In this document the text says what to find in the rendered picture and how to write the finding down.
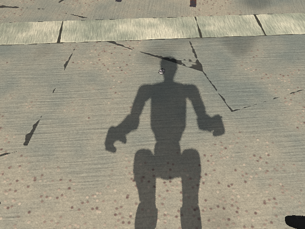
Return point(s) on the robot right hand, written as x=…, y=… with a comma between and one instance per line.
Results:
x=297, y=222

